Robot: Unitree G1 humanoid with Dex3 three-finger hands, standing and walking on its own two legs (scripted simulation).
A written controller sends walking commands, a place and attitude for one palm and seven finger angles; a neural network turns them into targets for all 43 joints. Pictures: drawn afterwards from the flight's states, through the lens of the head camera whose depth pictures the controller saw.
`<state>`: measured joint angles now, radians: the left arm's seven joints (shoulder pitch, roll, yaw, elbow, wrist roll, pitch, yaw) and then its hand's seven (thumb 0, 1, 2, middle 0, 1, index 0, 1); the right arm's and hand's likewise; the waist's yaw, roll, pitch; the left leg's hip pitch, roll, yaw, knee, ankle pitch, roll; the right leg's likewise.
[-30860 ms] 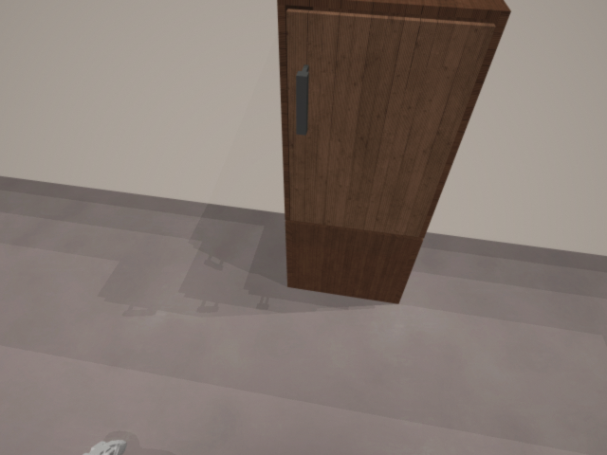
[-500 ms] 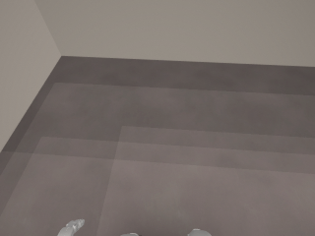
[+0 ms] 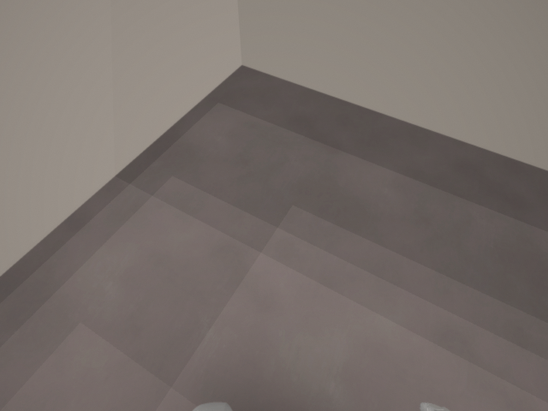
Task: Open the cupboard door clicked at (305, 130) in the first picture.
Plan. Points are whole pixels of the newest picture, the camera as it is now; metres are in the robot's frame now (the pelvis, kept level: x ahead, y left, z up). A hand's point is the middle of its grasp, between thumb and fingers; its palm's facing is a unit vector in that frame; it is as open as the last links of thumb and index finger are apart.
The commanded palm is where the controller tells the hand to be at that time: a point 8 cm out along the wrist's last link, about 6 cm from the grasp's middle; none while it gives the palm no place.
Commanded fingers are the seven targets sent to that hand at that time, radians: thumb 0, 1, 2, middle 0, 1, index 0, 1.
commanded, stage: turn to face it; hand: left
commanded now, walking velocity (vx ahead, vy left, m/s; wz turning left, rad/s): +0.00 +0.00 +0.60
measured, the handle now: out of the picture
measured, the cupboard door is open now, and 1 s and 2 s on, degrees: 42 42 42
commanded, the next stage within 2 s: none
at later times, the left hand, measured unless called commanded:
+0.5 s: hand out of the picture +0.08 +0.20 -0.14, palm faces +0.23 -0.92 -0.30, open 7.4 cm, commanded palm none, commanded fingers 0.00 0.90 0.90 -0.20 -0.30 -0.20 -0.30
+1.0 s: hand out of the picture -0.11 +0.15 -0.17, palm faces +0.61 -0.75 -0.26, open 7.3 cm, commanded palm none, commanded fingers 0.00 0.90 0.90 -0.20 -0.30 -0.20 -0.30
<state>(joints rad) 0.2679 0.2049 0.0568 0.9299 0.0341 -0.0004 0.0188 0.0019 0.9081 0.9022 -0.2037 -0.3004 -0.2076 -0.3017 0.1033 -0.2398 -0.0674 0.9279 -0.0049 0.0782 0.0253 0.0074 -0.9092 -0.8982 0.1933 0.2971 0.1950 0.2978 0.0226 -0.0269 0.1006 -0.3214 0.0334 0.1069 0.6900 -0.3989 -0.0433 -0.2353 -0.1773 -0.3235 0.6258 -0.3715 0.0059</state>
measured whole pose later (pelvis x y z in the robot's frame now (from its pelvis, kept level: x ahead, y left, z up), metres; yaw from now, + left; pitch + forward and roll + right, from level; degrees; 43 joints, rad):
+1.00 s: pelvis -0.01 -0.03 -0.01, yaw +36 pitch +0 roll +1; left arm 0.28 0.23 0.07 0.94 0.03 0.02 0.01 0.00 0.90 0.90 -0.20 -0.30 -0.21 -0.30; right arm 0.09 -0.24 -0.07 0.90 -0.01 0.06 0.03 0.01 -0.91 -0.90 0.19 0.30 0.20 0.30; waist 0.02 -0.03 0.09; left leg -0.29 0.03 0.10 0.60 -0.31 0.01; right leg -0.26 -0.19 -0.34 0.71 -0.42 0.02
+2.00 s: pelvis -0.01 -0.05 +0.00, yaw +70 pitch +1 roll +0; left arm 0.23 0.25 0.09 0.95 0.03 0.07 0.01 0.01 0.91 0.90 -0.20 -0.30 -0.20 -0.30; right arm 0.10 -0.22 -0.05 0.90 -0.02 0.03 0.00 0.00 -0.91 -0.90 0.20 0.30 0.20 0.30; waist 0.02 -0.05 0.10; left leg -0.31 -0.01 0.07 0.61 -0.32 0.05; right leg -0.45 -0.13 -0.10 1.10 -0.51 0.08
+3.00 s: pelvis +0.00 -0.07 +0.01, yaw +100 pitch +1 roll -1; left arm 0.23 0.23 0.07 0.98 0.02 0.05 0.01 0.01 0.91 0.90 -0.20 -0.30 -0.20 -0.30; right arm 0.11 -0.19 -0.03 0.94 -0.02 0.02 -0.02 0.00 -0.90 -0.90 0.20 0.30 0.20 0.30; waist 0.03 -0.03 0.08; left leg -0.25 -0.01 0.05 0.49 -0.26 0.05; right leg -0.43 -0.09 -0.04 1.03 -0.45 0.07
